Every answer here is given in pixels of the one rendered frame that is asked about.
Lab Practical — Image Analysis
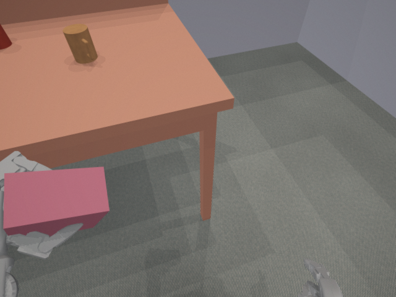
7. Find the right robot hand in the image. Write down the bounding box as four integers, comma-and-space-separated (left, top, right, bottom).
298, 258, 343, 297

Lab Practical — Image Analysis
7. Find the left robot hand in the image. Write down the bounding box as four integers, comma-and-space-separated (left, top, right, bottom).
0, 151, 83, 260

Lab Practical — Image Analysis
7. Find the sponge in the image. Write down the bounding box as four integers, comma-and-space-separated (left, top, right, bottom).
3, 166, 110, 236

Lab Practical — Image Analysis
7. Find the table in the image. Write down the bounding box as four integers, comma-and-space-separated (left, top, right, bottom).
0, 0, 235, 221

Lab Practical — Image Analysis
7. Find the left robot forearm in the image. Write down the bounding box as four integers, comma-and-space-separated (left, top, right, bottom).
0, 255, 19, 297

